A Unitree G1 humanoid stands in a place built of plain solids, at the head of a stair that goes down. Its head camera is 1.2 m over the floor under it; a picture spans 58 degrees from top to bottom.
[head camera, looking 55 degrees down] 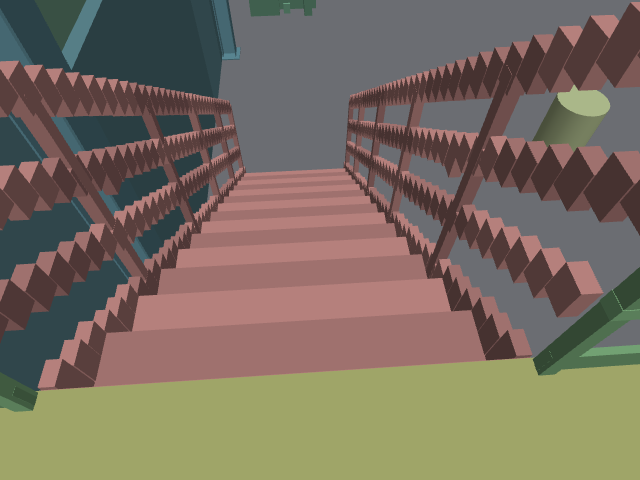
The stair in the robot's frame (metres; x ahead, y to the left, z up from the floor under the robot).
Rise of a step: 0.20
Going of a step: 0.25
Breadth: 1.37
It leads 4 degrees to the left of straight ahead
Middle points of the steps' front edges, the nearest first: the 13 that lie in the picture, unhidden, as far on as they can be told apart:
0.39 0.08 0.00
0.63 0.10 -0.20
0.88 0.11 -0.39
1.13 0.13 -0.59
1.37 0.15 -0.79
1.62 0.16 -0.99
1.87 0.18 -1.18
2.11 0.20 -1.38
2.36 0.22 -1.58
2.61 0.23 -1.77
2.85 0.25 -1.97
3.10 0.27 -2.17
3.35 0.28 -2.37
